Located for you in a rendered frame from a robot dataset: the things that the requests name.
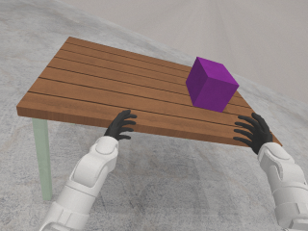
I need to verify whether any left robot forearm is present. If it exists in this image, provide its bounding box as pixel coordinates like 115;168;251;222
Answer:
36;136;119;231

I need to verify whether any robot left hand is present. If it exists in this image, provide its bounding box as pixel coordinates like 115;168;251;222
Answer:
104;110;137;141

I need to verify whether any table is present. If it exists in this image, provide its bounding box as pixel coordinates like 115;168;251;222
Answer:
16;37;283;200

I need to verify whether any right robot forearm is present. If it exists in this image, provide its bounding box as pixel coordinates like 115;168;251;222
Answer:
257;142;308;231

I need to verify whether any robot right hand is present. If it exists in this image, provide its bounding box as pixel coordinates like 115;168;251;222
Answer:
233;113;273;155

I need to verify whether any carton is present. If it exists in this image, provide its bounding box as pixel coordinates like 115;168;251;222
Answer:
186;57;239;113

